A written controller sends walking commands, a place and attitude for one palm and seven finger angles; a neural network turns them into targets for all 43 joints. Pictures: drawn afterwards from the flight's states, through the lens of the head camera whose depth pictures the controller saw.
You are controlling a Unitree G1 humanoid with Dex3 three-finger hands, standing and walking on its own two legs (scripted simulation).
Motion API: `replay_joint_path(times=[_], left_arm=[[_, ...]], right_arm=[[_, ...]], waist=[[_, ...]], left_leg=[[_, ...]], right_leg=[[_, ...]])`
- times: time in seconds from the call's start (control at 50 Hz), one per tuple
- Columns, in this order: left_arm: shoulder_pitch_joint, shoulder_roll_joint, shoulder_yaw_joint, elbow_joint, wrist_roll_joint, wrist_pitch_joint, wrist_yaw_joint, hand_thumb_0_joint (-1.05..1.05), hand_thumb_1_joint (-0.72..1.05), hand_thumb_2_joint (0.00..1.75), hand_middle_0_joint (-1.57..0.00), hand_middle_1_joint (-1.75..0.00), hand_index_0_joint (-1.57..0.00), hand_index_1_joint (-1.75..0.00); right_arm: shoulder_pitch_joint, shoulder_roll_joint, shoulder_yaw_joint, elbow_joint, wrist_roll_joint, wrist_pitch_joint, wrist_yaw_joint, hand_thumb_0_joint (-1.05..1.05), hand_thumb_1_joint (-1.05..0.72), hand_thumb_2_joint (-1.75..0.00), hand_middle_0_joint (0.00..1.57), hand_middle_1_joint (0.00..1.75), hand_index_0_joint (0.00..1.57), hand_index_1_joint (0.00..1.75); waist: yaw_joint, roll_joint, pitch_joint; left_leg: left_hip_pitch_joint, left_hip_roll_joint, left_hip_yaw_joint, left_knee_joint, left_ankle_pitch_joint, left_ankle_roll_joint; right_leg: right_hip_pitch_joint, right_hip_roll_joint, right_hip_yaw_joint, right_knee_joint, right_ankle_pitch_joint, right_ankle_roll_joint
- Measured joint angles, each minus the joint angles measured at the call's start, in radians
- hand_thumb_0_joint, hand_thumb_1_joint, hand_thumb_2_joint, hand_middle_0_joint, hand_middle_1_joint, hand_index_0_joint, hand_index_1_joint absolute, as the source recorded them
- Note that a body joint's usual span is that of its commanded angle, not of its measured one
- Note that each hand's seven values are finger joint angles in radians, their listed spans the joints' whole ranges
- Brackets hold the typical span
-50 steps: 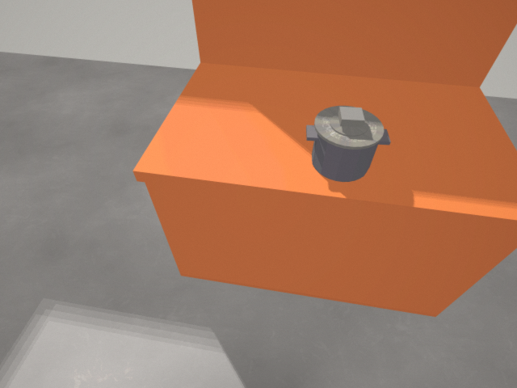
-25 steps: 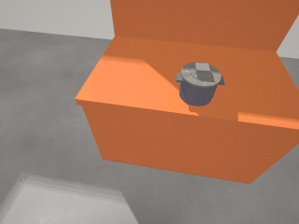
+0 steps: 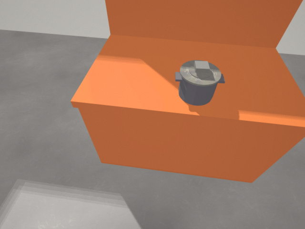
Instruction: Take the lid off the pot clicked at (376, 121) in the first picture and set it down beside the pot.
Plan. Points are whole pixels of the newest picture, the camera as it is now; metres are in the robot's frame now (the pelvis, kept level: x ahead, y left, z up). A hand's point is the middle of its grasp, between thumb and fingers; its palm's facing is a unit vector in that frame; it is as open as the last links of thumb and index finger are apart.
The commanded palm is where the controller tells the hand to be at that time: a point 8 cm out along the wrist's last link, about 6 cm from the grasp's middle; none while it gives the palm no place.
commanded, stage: take the last steps up to it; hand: left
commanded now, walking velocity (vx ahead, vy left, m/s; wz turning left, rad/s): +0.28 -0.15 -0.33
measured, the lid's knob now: (201, 66) +0.71 -0.15 +0.04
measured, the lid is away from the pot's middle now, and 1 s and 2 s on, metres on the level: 0.00 0.00 0.00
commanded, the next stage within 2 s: come to a stop and stand still in 0.62 s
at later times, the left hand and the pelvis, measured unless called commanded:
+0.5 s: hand out of the picture +0.10 +0.08 -0.17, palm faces -0.07 -0.98 -0.18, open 7.4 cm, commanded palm none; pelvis +0.09 -0.09 +0.00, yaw -7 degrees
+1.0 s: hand (145, 180) +0.31 +0.05 -0.18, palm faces -0.13 -0.97 -0.21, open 7.4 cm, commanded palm none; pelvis +0.21 -0.13 +0.00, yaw -10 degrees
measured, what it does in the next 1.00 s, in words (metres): walks ahead: right foot, then left foot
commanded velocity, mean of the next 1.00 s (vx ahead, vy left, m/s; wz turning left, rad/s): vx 0.07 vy -0.10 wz -0.10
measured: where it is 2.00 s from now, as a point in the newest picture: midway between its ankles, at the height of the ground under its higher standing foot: outside the picture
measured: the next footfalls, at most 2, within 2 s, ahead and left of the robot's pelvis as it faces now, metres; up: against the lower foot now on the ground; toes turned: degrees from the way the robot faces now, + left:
right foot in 0.30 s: +0.08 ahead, -0.17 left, +0.00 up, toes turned -11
left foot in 0.70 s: +0.28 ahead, -0.03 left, +0.00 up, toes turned -2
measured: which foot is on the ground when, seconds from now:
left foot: down 0.00-0.30, up 0.32-0.68, down 0.70-1.00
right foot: down 0.00-0.06, up 0.08-0.28, down 0.30-0.70, up 0.72-1.00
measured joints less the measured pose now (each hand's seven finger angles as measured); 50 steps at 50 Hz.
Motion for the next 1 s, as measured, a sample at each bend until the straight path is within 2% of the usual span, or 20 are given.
replay_joint_path(times=[0.08,0.14,0.18,0.22,0.26,0.28,0.3,0.34,0.38,0.44,0.54,0.66,0.68,0.7,0.72,0.74,0.78,0.82,0.9,1.0], left_arm=[[0.013,0.009,0.015,-0.018,0.008,0.014,-0.016,0.00,0.90,0.90,-0.20,-0.30,-0.20,-0.30],[0.030,0.018,0.032,-0.032,0.017,0.034,-0.034,0.00,0.91,0.90,-0.20,-0.30,-0.19,-0.30],[0.032,0.023,0.042,-0.039,0.019,0.039,-0.047,0.00,0.91,0.90,-0.20,-0.30,-0.19,-0.30],[0.025,0.025,0.049,-0.053,0.017,0.035,-0.058,0.01,0.91,0.90,-0.20,-0.30,-0.19,-0.30],[0.015,0.025,0.054,-0.072,0.014,0.024,-0.066,0.01,0.91,0.90,-0.20,-0.30,-0.19,-0.30],[0.014,0.028,0.055,-0.084,0.014,0.013,-0.068,0.01,0.91,0.90,-0.20,-0.30,-0.19,-0.30],[0.012,0.032,0.057,-0.094,0.015,-0.002,-0.067,0.01,0.91,0.90,-0.20,-0.30,-0.19,-0.30],[0.003,0.028,0.056,-0.101,0.011,-0.024,-0.053,0.00,0.91,0.90,-0.20,-0.30,-0.19,-0.30],[0.015,0.020,0.054,-0.103,0.007,-0.034,-0.038,0.00,0.91,0.90,-0.20,-0.30,-0.19,-0.30],[0.046,0.003,0.043,-0.082,0.007,-0.039,-0.024,0.00,0.91,0.90,-0.20,-0.30,-0.19,-0.30],[0.079,-0.030,0.018,-0.047,0.011,-0.045,-0.021,0.00,0.90,0.90,-0.20,-0.30,-0.19,-0.30],[0.093,-0.038,0.014,-0.031,0.014,-0.043,-0.019,0.00,0.90,0.90,-0.21,-0.30,-0.20,-0.30],[0.098,-0.036,0.015,-0.030,0.011,-0.042,-0.020,0.00,0.90,0.90,-0.21,-0.30,-0.20,-0.30],[0.104,-0.034,0.018,-0.030,0.007,-0.039,-0.022,0.00,0.90,0.90,-0.21,-0.30,-0.20,-0.30],[0.100,-0.027,0.022,-0.027,0.003,-0.033,-0.025,0.00,0.90,0.90,-0.21,-0.30,-0.20,-0.30],[0.093,-0.020,0.024,-0.026,0.003,-0.026,-0.026,0.00,0.90,0.90,-0.21,-0.30,-0.20,-0.30],[0.070,-0.005,0.033,-0.030,0.011,-0.013,-0.023,0.01,0.90,0.90,-0.21,-0.30,-0.20,-0.30],[0.033,0.008,0.044,-0.049,0.014,-0.001,-0.020,0.01,0.91,0.90,-0.20,-0.30,-0.20,-0.30],[-0.045,0.028,0.052,-0.105,0.010,0.020,-0.007,0.01,0.91,0.90,-0.20,-0.30,-0.19,-0.30],[-0.102,0.052,0.052,-0.145,0.007,0.034,0.003,0.00,0.91,0.90,-0.20,-0.30,-0.19,-0.30]], right_arm=[[0.010,0.001,-0.012,-0.016,-0.009,0.003,0.002,0.01,-0.91,-0.90,0.20,0.30,0.20,0.30],[0.027,-0.002,-0.025,-0.029,-0.018,-0.007,0.004,0.01,-0.91,-0.90,0.20,0.30,0.20,0.30],[0.042,-0.009,-0.032,-0.033,-0.022,-0.018,0.004,0.01,-0.91,-0.90,0.20,0.30,0.20,0.30],[0.056,-0.021,-0.039,-0.031,-0.026,-0.025,0.004,0.01,-0.90,-0.90,0.20,0.30,0.20,0.30],[0.070,-0.036,-0.044,-0.025,-0.029,-0.025,0.005,0.01,-0.90,-0.90,0.20,0.30,0.20,0.30],[0.079,-0.043,-0.046,-0.020,-0.030,-0.023,0.006,0.01,-0.90,-0.90,0.20,0.30,0.20,0.30],[0.088,-0.049,-0.047,-0.016,-0.027,-0.020,0.008,0.01,-0.90,-0.90,0.20,0.30,0.20,0.30],[0.087,-0.060,-0.048,0.000,-0.022,0.002,0.012,0.01,-0.91,-0.90,0.20,0.30,0.20,0.30],[0.074,-0.063,-0.048,0.006,-0.020,0.015,0.018,0.01,-0.91,-0.90,0.20,0.30,0.20,0.30],[0.038,-0.063,-0.052,-0.021,-0.022,0.012,0.025,0.01,-0.91,-0.90,0.20,0.30,0.20,0.30],[-0.035,-0.045,-0.054,-0.085,-0.018,-0.001,0.029,0.01,-0.91,-0.90,0.20,0.30,0.20,0.30],[-0.098,0.011,-0.037,-0.113,-0.012,-0.023,0.027,0.01,-0.91,-0.90,0.19,0.30,0.20,0.30],[-0.102,0.020,-0.032,-0.118,-0.013,-0.033,0.024,0.01,-0.91,-0.90,0.20,0.30,0.20,0.30],[-0.103,0.028,-0.027,-0.122,-0.015,-0.044,0.020,0.01,-0.91,-0.90,0.20,0.30,0.20,0.30],[-0.104,0.040,-0.024,-0.125,-0.019,-0.054,0.016,0.01,-0.91,-0.90,0.20,0.30,0.20,0.30],[-0.101,0.049,-0.018,-0.130,-0.020,-0.057,0.013,0.01,-0.91,-0.90,0.20,0.30,0.20,0.30],[-0.081,0.062,-0.010,-0.133,-0.019,-0.053,0.006,0.01,-0.91,-0.90,0.20,0.30,0.20,0.30],[-0.065,0.059,-0.023,-0.135,-0.008,-0.053,-0.018,-0.01,-0.93,-0.90,0.20,0.30,0.21,0.30],[-0.051,0.025,-0.018,-0.112,-0.008,-0.024,-0.020,-0.02,-0.95,-0.90,0.20,0.30,0.21,0.30],[-0.038,0.009,-0.028,-0.107,-0.012,0.019,-0.005,0.00,-0.93,-0.90,0.20,0.30,0.20,0.30]], waist=[[0.001,-0.008,-0.007],[-0.001,-0.009,-0.017],[-0.009,-0.004,-0.018],[-0.016,0.006,-0.014],[-0.019,0.024,-0.007],[-0.018,0.031,-0.005],[-0.015,0.037,-0.004],[-0.008,0.053,0.001],[0.002,0.047,-0.004],[0.000,0.025,-0.013],[-0.012,0.017,-0.015],[0.012,-0.010,0.000],[0.012,-0.018,0.003],[0.011,-0.024,0.004],[0.007,-0.041,0.008],[0.005,-0.054,0.010],[-0.001,-0.073,0.009],[-0.003,-0.080,0.013],[0.002,-0.065,0.037],[-0.012,-0.033,0.065]], left_leg=[[-0.008,0.007,0.026,0.030,-0.025,0.000],[0.008,0.022,0.060,0.025,-0.041,-0.002],[0.031,0.035,0.078,-0.002,-0.038,-0.012],[0.052,0.052,0.089,-0.022,-0.037,-0.029],[0.057,0.078,0.092,-0.006,-0.056,-0.050],[0.047,0.094,0.089,0.033,-0.082,-0.055],[0.019,0.113,0.084,0.106,-0.127,-0.038],[-0.083,0.123,0.026,0.357,-0.227,-0.014],[-0.183,0.107,0.003,0.563,-0.213,0.000],[-0.291,0.098,0.023,0.669,-0.141,-0.006],[-0.374,0.096,0.043,0.558,-0.053,-0.022],[-0.313,0.067,0.061,0.291,-0.038,-0.001],[-0.274,0.055,0.069,0.216,0.005,0.006],[-0.238,0.049,0.072,0.161,0.061,0.036],[-0.230,0.044,0.083,0.178,0.058,0.061],[-0.221,0.042,0.095,0.199,0.030,0.070],[-0.184,0.037,0.109,0.186,-0.006,0.065],[-0.146,0.033,0.113,0.132,0.007,0.046],[-0.090,0.038,0.101,0.038,0.045,0.041],[-0.067,0.060,0.079,0.016,0.049,0.013]], right_leg=[[-0.038,0.006,0.016,0.072,-0.048,-0.018],[-0.119,-0.002,-0.035,0.265,-0.141,-0.029],[-0.165,-0.016,-0.066,0.344,-0.153,-0.030],[-0.182,-0.034,-0.093,0.326,-0.143,-0.031],[-0.166,-0.044,-0.116,0.231,-0.113,-0.035],[-0.143,-0.043,-0.124,0.162,-0.084,-0.039],[-0.130,-0.035,-0.132,0.124,-0.054,-0.045],[-0.131,-0.008,-0.158,0.155,-0.047,-0.057],[-0.096,0.011,-0.168,0.118,-0.049,-0.074],[-0.029,0.033,-0.160,0.017,-0.021,-0.090],[0.057,0.072,-0.150,-0.097,-0.005,-0.100],[0.135,0.099,-0.134,-0.093,-0.076,-0.097],[0.137,0.098,-0.130,-0.055,-0.107,-0.095],[0.120,0.098,-0.125,0.021,-0.143,-0.094],[0.074,0.087,-0.118,0.158,-0.176,-0.087],[0.013,0.082,-0.102,0.326,-0.210,-0.083],[-0.101,0.066,-0.076,0.583,-0.214,-0.067],[-0.191,0.036,-0.056,0.687,-0.177,-0.038],[-0.279,-0.020,-0.027,0.618,-0.125,0.003],[-0.269,-0.048,-0.035,0.441,-0.108,0.016]])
